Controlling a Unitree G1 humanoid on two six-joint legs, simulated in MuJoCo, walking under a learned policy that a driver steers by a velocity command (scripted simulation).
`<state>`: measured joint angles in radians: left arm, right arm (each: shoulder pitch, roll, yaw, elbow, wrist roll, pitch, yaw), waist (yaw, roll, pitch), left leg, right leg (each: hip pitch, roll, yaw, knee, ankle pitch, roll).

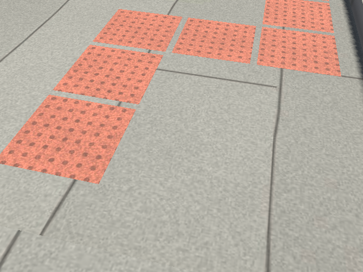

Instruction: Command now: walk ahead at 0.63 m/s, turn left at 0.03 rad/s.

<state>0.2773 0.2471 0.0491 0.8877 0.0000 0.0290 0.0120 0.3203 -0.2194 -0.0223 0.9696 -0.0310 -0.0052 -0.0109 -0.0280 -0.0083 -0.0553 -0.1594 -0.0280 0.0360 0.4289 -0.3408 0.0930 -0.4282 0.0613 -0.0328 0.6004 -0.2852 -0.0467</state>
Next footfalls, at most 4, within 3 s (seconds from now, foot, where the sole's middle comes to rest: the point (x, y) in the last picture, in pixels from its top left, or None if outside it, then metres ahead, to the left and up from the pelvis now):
0.44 right None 0.33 -0.20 -0.78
1.02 left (184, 232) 0.83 -0.02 -0.95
1.36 right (217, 164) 1.23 -0.21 -0.95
1.82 left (188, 108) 1.70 -0.07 -0.95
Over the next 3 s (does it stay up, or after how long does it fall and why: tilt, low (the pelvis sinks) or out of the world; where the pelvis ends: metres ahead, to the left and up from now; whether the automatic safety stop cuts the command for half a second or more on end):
stays up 2.61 -0.33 -0.18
